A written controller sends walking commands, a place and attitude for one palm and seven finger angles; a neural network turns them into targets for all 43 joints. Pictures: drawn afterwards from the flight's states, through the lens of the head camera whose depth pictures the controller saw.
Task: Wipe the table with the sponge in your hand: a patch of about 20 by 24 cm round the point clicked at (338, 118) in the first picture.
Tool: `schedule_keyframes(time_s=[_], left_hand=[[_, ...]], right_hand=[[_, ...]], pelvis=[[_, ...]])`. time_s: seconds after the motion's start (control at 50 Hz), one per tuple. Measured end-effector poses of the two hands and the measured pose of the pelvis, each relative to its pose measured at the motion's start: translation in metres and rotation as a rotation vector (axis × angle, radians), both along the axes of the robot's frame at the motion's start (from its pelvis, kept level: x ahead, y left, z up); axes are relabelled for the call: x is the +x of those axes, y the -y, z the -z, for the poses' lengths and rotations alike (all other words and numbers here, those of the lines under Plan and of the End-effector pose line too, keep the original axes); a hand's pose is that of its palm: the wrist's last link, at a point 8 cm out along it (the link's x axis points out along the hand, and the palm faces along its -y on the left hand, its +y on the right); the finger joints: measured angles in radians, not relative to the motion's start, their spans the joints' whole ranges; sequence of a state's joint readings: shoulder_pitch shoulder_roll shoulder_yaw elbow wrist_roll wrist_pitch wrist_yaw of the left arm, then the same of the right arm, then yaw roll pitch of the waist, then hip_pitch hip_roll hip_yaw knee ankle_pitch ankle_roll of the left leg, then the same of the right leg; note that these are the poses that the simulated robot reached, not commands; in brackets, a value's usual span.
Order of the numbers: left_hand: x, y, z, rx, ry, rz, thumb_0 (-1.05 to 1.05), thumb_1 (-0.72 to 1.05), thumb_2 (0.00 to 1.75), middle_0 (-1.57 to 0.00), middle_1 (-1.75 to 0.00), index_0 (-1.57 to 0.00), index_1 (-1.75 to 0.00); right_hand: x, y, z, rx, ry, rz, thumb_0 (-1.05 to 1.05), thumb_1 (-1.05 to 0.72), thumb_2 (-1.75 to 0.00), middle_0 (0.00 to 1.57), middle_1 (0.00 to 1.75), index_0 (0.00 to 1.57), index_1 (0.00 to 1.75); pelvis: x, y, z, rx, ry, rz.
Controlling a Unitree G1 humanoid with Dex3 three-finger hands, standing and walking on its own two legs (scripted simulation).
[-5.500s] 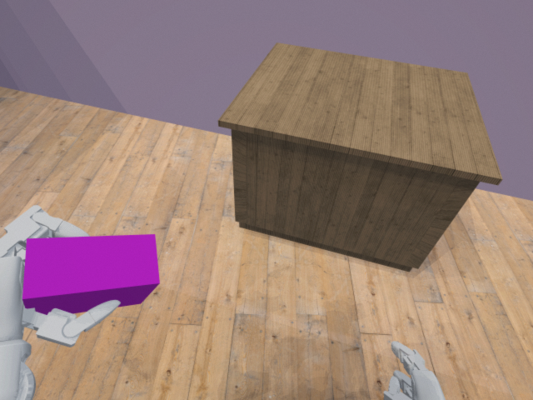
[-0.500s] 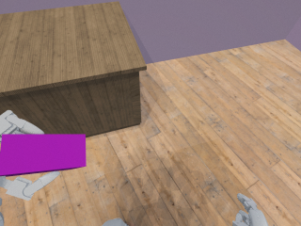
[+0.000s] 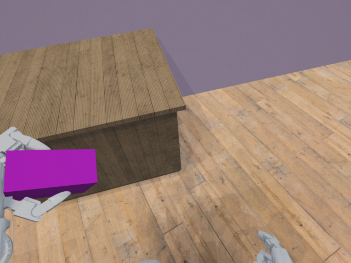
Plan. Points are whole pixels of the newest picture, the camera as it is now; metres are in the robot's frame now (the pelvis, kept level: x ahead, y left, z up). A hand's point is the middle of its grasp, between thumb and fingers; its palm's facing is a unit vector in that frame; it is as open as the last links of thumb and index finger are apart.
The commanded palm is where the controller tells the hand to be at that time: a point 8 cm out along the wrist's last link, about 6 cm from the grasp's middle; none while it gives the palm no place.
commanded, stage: take the last steps up to it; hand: left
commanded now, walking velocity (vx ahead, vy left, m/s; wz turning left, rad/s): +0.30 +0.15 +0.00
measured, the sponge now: (64, 174) +0.23 +0.21 +0.16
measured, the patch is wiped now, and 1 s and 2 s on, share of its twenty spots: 0.00 0.00 0.00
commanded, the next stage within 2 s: come to a stop and stand still in 0.90 s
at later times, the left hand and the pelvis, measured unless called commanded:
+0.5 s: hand (32, 116) +0.34 +0.32 +0.18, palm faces +0.40 -0.81 -0.42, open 10.2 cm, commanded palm +0.28 +0.35 +0.19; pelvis +0.11 +0.07 +0.01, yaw -2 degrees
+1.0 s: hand (37, 100) +0.40 +0.34 +0.17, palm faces +0.33 -0.83 -0.45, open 10.2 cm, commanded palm +0.34 +0.40 +0.19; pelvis +0.18 +0.12 +0.01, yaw +0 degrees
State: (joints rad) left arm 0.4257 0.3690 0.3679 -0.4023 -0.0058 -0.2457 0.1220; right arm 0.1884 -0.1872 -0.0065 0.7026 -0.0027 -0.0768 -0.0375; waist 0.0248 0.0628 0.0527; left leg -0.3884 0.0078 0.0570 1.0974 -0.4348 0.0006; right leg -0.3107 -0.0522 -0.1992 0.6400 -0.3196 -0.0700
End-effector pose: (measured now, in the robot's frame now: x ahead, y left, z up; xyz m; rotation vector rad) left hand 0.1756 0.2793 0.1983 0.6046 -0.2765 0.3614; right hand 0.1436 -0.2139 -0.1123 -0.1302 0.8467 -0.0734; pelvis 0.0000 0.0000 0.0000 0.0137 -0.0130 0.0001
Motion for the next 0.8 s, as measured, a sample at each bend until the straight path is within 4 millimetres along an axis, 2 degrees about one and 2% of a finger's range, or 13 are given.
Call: schedule_keyframes(time_s=[0.12, 0.2, 0.28, 0.34, 0.44, 0.5, 0.56, 0.66, 0.72, 0.8], left_hand=[[0.029, -0.001, 0.015, -0.070, -0.075, 0.012, -0.01, -0.50, 1.00, -0.71, -1.37, -0.72, -1.36], [0.049, 0.000, 0.003, -0.038, -0.045, 0.096, -0.01, -0.50, 1.00, -0.71, -1.37, -0.72, -1.36], [0.068, -0.019, -0.015, 0.018, 0.046, 0.143, -0.01, -0.50, 1.00, -0.71, -1.37, -0.72, -1.36], [0.086, -0.044, -0.018, 0.043, 0.135, 0.143, -0.01, -0.50, 1.00, -0.71, -1.37, -0.72, -1.36], [0.120, -0.077, -0.005, -0.021, 0.116, 0.063, -0.01, -0.50, 1.00, -0.71, -1.37, -0.72, -1.36], [0.128, -0.078, 0.001, -0.064, 0.068, 0.049, -0.01, -0.50, 1.00, -0.71, -1.37, -0.72, -1.36], [0.130, -0.064, 0.001, -0.064, 0.029, 0.081, -0.01, -0.50, 1.00, -0.71, -1.37, -0.72, -1.36], [0.133, -0.051, -0.009, 0.038, 0.012, 0.099, -0.01, -0.50, 1.01, -0.71, -1.37, -0.72, -1.36], [0.140, -0.062, -0.013, 0.034, 0.016, 0.055, -0.01, -0.50, 1.01, -0.71, -1.37, -0.72, -1.36], [0.156, -0.084, -0.006, -0.009, -0.021, -0.024, -0.01, -0.50, 1.01, -0.71, -1.37, -0.72, -1.36]], right_hand=[[0.029, 0.023, -0.026, -0.084, 0.009, 0.017, 0.01, -0.91, -0.90, 0.20, 0.30, 0.21, 0.30], [0.048, 0.027, -0.043, -0.149, 0.027, 0.028, 0.01, -0.91, -0.90, 0.20, 0.30, 0.20, 0.30], [0.068, 0.015, -0.051, -0.194, 0.064, 0.063, 0.01, -0.91, -0.90, 0.20, 0.30, 0.20, 0.30], [0.084, -0.003, -0.047, -0.194, 0.105, 0.114, 0.01, -0.91, -0.90, 0.19, 0.30, 0.20, 0.30], [0.100, -0.049, -0.041, -0.090, 0.105, 0.112, 0.01, -0.91, -0.90, 0.19, 0.30, 0.20, 0.30], [0.106, -0.072, -0.036, -0.031, 0.095, 0.086, 0.01, -0.91, -0.90, 0.20, 0.30, 0.20, 0.30], [0.113, -0.087, -0.029, 0.006, 0.084, 0.051, 0.01, -0.91, -0.90, 0.20, 0.30, 0.21, 0.30], [0.129, -0.090, -0.005, 0.030, 0.045, 0.003, 0.01, -0.90, -0.90, 0.20, 0.30, 0.21, 0.30], [0.140, -0.081, -0.003, 0.014, 0.006, -0.006, 0.01, -0.90, -0.90, 0.20, 0.30, 0.21, 0.30], [0.154, -0.067, -0.016, -0.032, -0.003, 0.013, 0.01, -0.91, -0.90, 0.20, 0.30, 0.21, 0.30]], pelvis=[[0.023, -0.007, -0.013, 0.022, -0.015, -0.003], [0.039, -0.019, -0.017, 0.032, -0.017, -0.001], [0.063, -0.041, -0.011, 0.022, -0.010, 0.015], [0.081, -0.060, 0.001, 0.014, 0.001, 0.034], [0.098, -0.071, -0.003, 0.000, -0.008, 0.031], [0.108, -0.075, -0.007, -0.001, -0.018, 0.031], [0.118, -0.076, -0.007, 0.005, -0.021, 0.025], [0.135, -0.073, 0.002, 0.002, -0.012, 0.004], [0.144, -0.075, -0.002, 0.018, -0.013, -0.004], [0.156, -0.081, -0.013, 0.038, -0.023, -0.002]])
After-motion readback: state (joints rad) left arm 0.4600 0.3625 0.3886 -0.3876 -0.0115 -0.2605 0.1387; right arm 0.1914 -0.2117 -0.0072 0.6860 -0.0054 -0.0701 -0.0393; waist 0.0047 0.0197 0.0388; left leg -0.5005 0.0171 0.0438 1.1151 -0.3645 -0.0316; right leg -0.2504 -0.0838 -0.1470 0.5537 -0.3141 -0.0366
